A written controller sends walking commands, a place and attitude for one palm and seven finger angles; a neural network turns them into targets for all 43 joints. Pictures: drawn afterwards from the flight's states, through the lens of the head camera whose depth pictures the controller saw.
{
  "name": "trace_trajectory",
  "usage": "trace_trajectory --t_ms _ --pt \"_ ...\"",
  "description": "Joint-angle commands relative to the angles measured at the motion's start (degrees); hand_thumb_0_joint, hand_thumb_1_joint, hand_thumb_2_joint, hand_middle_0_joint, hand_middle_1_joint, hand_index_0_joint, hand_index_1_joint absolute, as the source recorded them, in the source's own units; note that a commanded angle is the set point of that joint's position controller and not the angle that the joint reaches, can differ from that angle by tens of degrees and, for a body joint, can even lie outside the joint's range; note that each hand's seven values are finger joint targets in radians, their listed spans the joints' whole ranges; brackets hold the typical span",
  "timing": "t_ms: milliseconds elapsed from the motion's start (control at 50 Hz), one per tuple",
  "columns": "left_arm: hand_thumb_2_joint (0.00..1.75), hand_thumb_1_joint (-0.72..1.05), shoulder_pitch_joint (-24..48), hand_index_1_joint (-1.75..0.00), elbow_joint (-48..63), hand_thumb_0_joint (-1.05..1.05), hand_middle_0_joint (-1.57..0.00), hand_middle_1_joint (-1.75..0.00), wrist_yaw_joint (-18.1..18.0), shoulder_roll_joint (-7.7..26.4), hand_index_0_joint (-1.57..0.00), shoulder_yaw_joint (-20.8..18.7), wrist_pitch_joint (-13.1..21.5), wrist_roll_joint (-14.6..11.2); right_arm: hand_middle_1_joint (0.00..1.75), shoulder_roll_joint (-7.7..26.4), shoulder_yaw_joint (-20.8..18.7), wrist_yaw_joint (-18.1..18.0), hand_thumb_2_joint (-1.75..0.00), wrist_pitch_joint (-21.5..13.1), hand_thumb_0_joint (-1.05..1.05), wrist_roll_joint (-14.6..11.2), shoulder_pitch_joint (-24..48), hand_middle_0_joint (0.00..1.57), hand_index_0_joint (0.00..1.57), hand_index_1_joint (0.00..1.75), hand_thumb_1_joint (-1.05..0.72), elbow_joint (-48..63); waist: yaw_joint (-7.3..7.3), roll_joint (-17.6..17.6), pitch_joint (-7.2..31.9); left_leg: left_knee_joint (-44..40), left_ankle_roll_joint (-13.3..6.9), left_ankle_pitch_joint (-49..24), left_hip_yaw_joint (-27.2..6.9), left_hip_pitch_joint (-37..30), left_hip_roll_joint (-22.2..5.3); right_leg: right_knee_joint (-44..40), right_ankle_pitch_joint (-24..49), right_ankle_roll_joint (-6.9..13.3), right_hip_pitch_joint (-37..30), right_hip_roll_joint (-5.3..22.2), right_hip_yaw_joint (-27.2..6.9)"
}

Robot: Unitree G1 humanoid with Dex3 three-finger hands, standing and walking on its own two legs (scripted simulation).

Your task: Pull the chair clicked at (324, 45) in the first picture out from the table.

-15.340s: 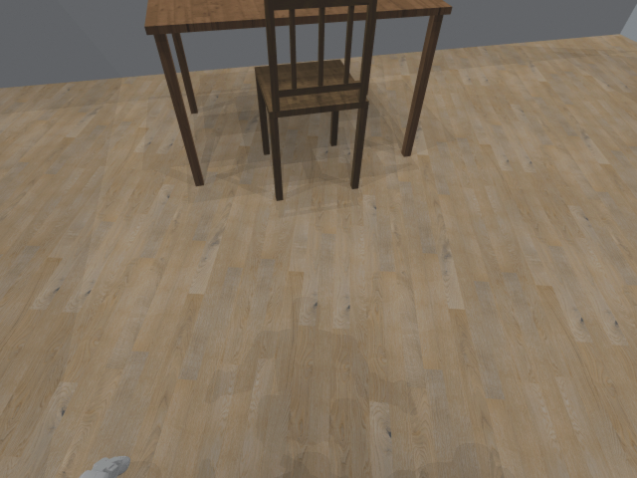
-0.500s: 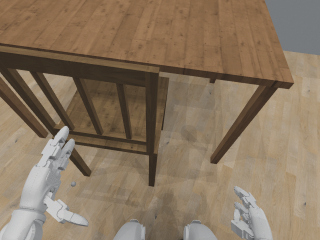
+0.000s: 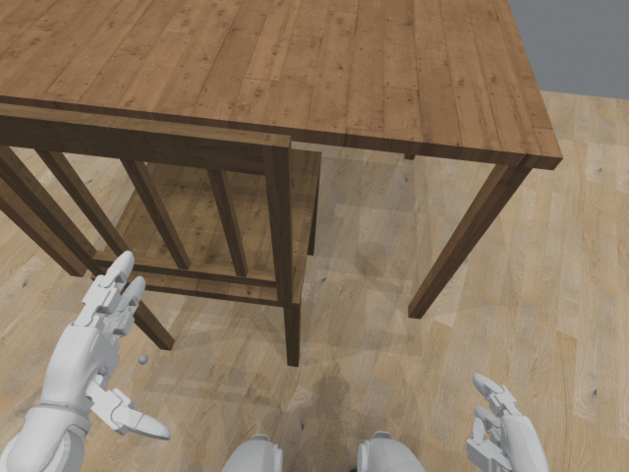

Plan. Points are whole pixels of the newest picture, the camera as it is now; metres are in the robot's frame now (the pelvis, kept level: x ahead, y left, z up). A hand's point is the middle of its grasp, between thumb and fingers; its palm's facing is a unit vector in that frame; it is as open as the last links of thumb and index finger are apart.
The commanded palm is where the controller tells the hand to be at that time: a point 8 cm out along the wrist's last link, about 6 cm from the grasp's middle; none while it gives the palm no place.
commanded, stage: raise the hand toward the chair's back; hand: left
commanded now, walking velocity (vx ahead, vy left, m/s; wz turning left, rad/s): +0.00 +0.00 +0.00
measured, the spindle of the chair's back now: (162, 221) +0.45 +0.24 -0.01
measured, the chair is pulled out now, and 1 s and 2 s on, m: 0.00 0.00 0.00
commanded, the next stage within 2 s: aim the fingers beside a spindle in 0.08 s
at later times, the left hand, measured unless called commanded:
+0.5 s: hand (167, 347) +0.25 +0.18 +0.03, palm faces -0.09 -1.00 -0.05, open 16.9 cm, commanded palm +0.24 +0.24 +0.03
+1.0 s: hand (201, 346) +0.27 +0.15 +0.00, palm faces -0.12 -0.99 -0.03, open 16.9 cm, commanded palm +0.25 +0.21 +0.01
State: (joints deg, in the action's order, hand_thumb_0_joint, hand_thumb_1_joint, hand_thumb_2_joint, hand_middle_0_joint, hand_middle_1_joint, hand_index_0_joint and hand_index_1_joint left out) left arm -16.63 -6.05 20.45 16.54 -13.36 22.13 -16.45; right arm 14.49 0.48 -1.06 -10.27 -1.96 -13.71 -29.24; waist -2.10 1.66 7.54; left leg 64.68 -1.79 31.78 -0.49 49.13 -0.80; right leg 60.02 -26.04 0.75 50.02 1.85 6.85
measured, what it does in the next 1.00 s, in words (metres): stands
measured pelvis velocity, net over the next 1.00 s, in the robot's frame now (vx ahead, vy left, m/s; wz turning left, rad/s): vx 0.00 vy -0.01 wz -0.01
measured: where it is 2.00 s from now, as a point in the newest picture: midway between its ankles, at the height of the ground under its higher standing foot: outside the picture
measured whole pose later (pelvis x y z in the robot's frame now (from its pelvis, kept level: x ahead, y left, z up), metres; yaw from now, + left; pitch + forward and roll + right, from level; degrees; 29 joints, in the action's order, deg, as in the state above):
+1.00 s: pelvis +0.00 -0.01 -0.02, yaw +0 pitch +20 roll -2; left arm -10.4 -7.8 14.4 12.7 -6.2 23.2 -12.6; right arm 13.8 0.7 -0.3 -7.4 -1.2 -12.6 -28.3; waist -2.2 1.7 8.7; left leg 70.7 -1.5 33.8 0.1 56.8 -0.7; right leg 67.2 -28.4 1.2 58.6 2.2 6.1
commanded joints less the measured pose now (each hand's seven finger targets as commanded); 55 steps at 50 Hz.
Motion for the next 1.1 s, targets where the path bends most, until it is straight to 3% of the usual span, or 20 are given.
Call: trace_trajectory --t_ms 0,40,100,200,240,340,400,480,520,580,640,720,820,840,860,940,980,1000,1040,1080 --pt "0.30 -0.50 3.12 -0.08 15.29 0.00 -0.06 -0.08 0.45 9.72 -0.06 -5.39 3.98 -2.11 0.30 7.81 -3.44 -1.27 -0.90 -3.41 0.00 -0.23 0.87 0.20 0.20 0.30 -0.90 8.89 0.38 2.16 15.81 -10.72 0.65 -19.62 -1.95 -7.78 1.06 -7.51 11.00 0.40 -13.56 -1.69 -3.10" --pt "0.30 -0.50 3.60 -0.08 15.57 0.00 -0.06 -0.08 -0.47 10.50 -0.06 -6.53 4.83 -2.34 0.30 7.58 -3.22 -1.41 -0.90 -3.48 0.00 0.02 0.88 0.20 0.20 0.30 -0.90 8.40 0.47 2.39 15.17 -10.46 0.68 -20.15 -2.13 -7.51 0.97 -7.02 11.28 0.56 -13.04 -1.90 -2.90" --pt "0.30 -0.50 2.82 -0.08 13.07 0.00 -0.06 -0.08 -1.11 7.98 -0.06 -5.38 5.61 -2.26 0.30 7.27 -3.24 -1.32 -0.90 -3.48 0.00 0.02 0.96 0.20 0.20 0.30 -0.90 7.72 0.08 2.03 13.37 -10.21 0.89 -18.54 -2.08 -6.54 1.03 -6.81 9.92 0.37 -11.34 -1.85 -2.62" --pt "0.30 -0.50 3.11 -0.08 9.31 0.00 -0.06 -0.08 0.60 5.40 -0.06 -1.16 3.59 -1.11 0.30 7.97 -3.20 -1.22 -0.90 -3.19 0.00 -0.29 1.19 0.20 0.20 0.30 -0.90 8.09 -0.87 0.91 11.74 -9.82 0.58 -15.73 -1.88 -4.57 1.24 -7.36 8.10 0.22 -10.24 -1.52 -3.15" --pt "0.30 -0.50 5.50 -0.08 9.41 0.00 -0.06 -0.08 0.99 6.34 -0.06 -1.25 3.07 -1.06 0.30 8.20 -3.21 -1.46 -0.90 -3.32 0.00 -0.26 0.85 0.20 0.20 0.30 -0.90 7.98 -1.43 -0.19 12.42 -8.92 0.26 -15.83 -1.88 -4.18 1.17 -7.31 8.38 0.20 -10.33 -1.56 -3.66" --pt "0.30 -0.50 8.19 -0.08 13.08 0.00 -0.06 -0.08 -0.62 9.71 -0.06 -4.23 5.20 -0.90 0.30 7.88 -3.06 -1.75 -0.90 -3.53 0.00 0.17 0.84 0.20 0.20 0.30 -0.90 8.10 0.34 2.19 15.55 -8.51 0.37 -17.65 -1.81 -4.58 1.15 -5.68 9.51 0.58 -11.54 -1.45 -4.01" --pt "0.30 -0.50 5.36 -0.08 13.69 0.00 -0.06 -0.08 -2.20 8.08 -0.06 -4.08 6.16 -0.95 0.30 7.07 -3.18 -1.28 -0.90 -3.42 0.00 0.25 1.01 0.20 0.20 0.30 -0.90 8.04 1.02 2.83 17.32 -8.49 0.64 -20.36 -1.52 -5.56 1.15 -4.89 12.31 0.52 -12.45 -1.35 -3.66" --pt "0.30 -0.50 5.47 -0.08 9.51 0.00 -0.06 -0.08 -2.76 4.97 -0.06 -0.70 4.79 0.28 0.30 7.34 -3.32 -0.80 -0.90 -2.40 0.00 0.21 0.85 0.20 0.20 0.30 -0.90 7.76 -0.24 1.52 14.56 -8.15 0.77 -17.85 -1.62 -3.42 1.06 -4.45 10.20 0.23 -9.30 -1.47 -3.20" --pt "0.30 -0.50 5.57 -0.08 7.38 0.00 -0.06 -0.08 -2.64 5.47 -0.06 -0.95 3.96 0.64 0.30 7.73 -3.42 -0.81 -0.90 -1.95 0.00 0.10 0.89 0.20 0.20 0.30 -0.90 7.88 -0.34 0.51 13.01 -8.06 0.71 -15.59 -1.46 -1.65 1.19 -4.90 8.35 0.27 -9.02 -1.37 -3.52" --pt "0.30 -0.50 6.05 -0.08 8.68 0.00 -0.06 -0.08 -2.14 5.95 -0.06 -0.91 3.92 0.64 0.30 7.89 -3.55 -0.92 -0.90 -1.51 0.00 -0.01 0.74 0.20 0.20 0.30 -0.90 8.53 -0.17 -0.59 15.81 -7.45 0.39 -16.37 -1.31 -1.72 1.17 -4.53 9.58 0.21 -10.28 -1.36 -4.10" --pt "0.30 -0.50 8.99 -0.08 12.93 0.00 -0.06 -0.08 -2.68 5.36 -0.06 0.65 5.29 0.47 0.30 7.68 -3.31 -0.94 -0.90 -1.87 0.00 0.27 0.73 0.20 0.20 0.30 -0.90 8.64 -0.34 2.38 17.14 -6.98 0.49 -18.88 -1.70 -3.50 1.02 -3.18 11.36 0.47 -8.99 -1.43 -3.62" --pt "0.30 -0.50 7.18 -0.08 14.46 0.00 -0.06 -0.08 -4.66 4.95 -0.06 0.49 7.22 0.88 0.30 7.18 -3.49 -0.69 -0.90 -1.99 0.00 0.61 0.45 0.20 0.20 0.30 -0.90 8.20 0.23 2.01 19.19 -6.42 0.76 -21.14 -1.87 -4.19 0.87 -1.97 12.92 0.47 -8.87 -1.40 -3.43" --pt "0.30 -0.50 8.72 -0.08 8.37 0.00 -0.06 -0.08 -5.85 1.87 -0.06 3.94 5.65 2.99 0.30 7.61 -3.38 -0.15 -0.90 -0.76 0.00 0.68 0.63 0.20 0.20 0.30 -0.90 8.02 -0.99 0.32 14.58 -5.83 0.86 -15.75 -2.11 -0.38 0.96 -1.29 8.15 0.43 -4.33 -1.48 -2.94" --pt "0.30 -0.50 9.81 -0.08 7.28 0.00 -0.06 -0.08 -5.95 2.72 -0.06 3.49 5.26 3.25 0.30 7.89 -3.35 -0.21 -0.90 -0.50 0.00 0.62 0.64 0.20 0.20 0.30 -0.90 7.96 -1.04 0.06 13.74 -5.66 0.75 -14.76 -2.24 0.56 0.96 -1.32 7.13 0.59 -3.71 -1.61 -3.11" --pt "0.30 -0.50 11.19 -0.08 7.84 0.00 -0.06 -0.08 -5.79 1.76 -0.06 4.54 5.18 3.34 0.30 7.91 -3.37 -0.19 -0.90 -0.42 0.00 0.66 0.66 0.20 0.20 0.30 -0.90 8.14 -1.32 -0.30 15.23 -5.36 0.67 -14.68 -2.25 0.17 0.99 -1.04 7.39 0.45 -3.77 -1.52 -3.20" --pt "0.30 -0.50 10.93 -0.08 13.14 0.00 -0.06 -0.08 -6.07 2.73 -0.06 4.58 5.44 3.20 0.30 7.60 -3.55 -0.15 -0.90 -0.25 0.00 0.73 0.71 0.20 0.20 0.30 -0.90 9.29 -0.03 1.60 21.22 -4.98 0.63 -19.58 -2.30 -2.51 0.91 0.17 11.49 0.68 -6.35 -1.33 -3.42" --pt "0.30 -0.50 10.94 -0.08 14.92 0.00 -0.06 -0.08 -6.83 4.71 -0.06 2.37 6.06 2.99 0.30 7.29 -3.52 -0.12 -0.90 0.05 0.00 0.82 0.55 0.20 0.20 0.30 -0.90 9.05 0.52 1.74 22.23 -5.07 0.82 -20.75 -2.21 -2.95 0.86 0.17 12.78 0.69 -7.80 -1.35 -3.66" --pt "0.30 -0.50 10.44 -0.08 15.56 0.00 -0.06 -0.08 -7.23 3.49 -0.06 3.14 6.40 2.92 0.30 6.88 -3.45 -0.04 -0.90 0.07 0.00 0.87 0.73 0.20 0.20 0.30 -0.90 9.18 0.47 1.17 22.71 -4.65 0.61 -21.04 -1.88 -2.71 0.97 0.22 13.57 0.53 -8.44 -1.37 -3.86" --pt "0.30 -0.50 10.47 -0.08 13.32 0.00 -0.06 -0.08 -8.23 4.60 -0.06 1.84 6.67 3.41 0.30 6.92 -3.37 -0.03 -0.90 0.52 0.00 0.95 0.65 0.20 0.20 0.30 -0.90 8.57 0.21 0.32 20.47 -4.48 0.65 -19.25 -2.09 -0.48 0.95 0.48 12.02 0.62 -7.21 -1.60 -3.67" --pt "0.30 -0.50 10.55 -0.08 9.90 0.00 -0.06 -0.08 -8.62 2.82 -0.06 2.97 6.32 3.80 0.30 6.93 -3.25 0.23 -0.90 0.94 0.00 0.95 1.00 0.20 0.20 0.30 -0.90 8.35 -0.54 -0.63 17.37 -4.07 0.64 -15.85 -1.91 1.70 1.07 0.20 9.31 0.46 -5.20 -1.63 -3.78"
